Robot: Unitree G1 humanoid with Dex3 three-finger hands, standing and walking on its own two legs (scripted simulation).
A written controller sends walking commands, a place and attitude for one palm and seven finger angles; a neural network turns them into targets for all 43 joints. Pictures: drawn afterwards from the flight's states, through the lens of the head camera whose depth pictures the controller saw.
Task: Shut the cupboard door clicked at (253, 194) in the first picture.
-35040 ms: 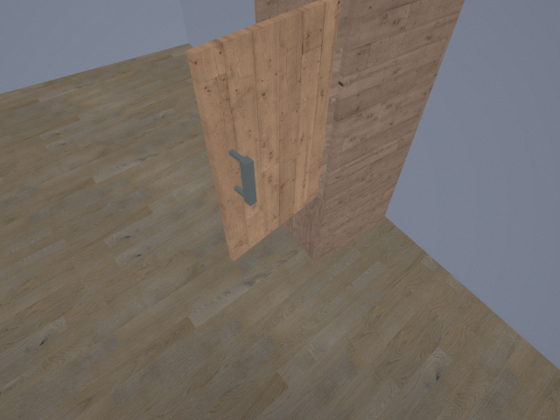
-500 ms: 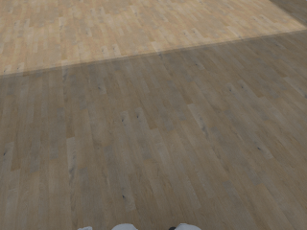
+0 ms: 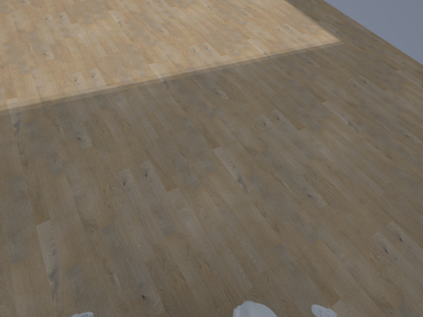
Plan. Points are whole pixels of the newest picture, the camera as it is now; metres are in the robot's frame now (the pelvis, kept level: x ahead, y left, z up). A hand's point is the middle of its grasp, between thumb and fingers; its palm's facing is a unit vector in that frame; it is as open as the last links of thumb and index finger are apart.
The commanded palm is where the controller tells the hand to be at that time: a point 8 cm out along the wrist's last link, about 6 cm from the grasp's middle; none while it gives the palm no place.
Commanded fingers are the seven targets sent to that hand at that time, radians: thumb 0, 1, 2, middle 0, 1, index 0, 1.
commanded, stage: turn to face it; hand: left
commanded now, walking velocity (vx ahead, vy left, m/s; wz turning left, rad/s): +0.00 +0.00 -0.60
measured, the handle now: out of the picture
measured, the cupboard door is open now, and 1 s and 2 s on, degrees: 62 62 62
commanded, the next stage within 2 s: none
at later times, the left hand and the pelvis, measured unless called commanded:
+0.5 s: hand (149, 293) +0.18 +0.14 -0.17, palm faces -0.31 -0.92 -0.22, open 7.4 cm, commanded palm none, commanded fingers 0.00 0.90 0.90 -0.20 -0.30 -0.20 -0.30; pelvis +0.03 -0.02 -0.01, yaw -18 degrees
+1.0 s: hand (189, 258) +0.26 +0.07 -0.16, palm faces -0.57 -0.77 -0.28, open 7.4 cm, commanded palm none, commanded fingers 0.00 0.90 0.90 -0.20 -0.30 -0.20 -0.30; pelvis +0.04 -0.04 -0.02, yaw -36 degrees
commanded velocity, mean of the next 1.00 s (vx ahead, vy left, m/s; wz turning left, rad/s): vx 0.00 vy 0.00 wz -0.60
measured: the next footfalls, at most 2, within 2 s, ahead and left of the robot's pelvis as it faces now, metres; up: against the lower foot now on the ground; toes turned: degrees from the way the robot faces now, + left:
right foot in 0.22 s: +0.02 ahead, -0.15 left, +0.00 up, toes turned -14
left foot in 0.56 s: +0.14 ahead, +0.09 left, +0.00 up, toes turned -16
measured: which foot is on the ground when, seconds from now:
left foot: down 0.00-0.22, up 0.24-0.54, down 0.56-0.94, up 0.96-1.00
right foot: up 0.00-0.20, down 0.22-0.56, up 0.58-0.92, down 0.94-1.00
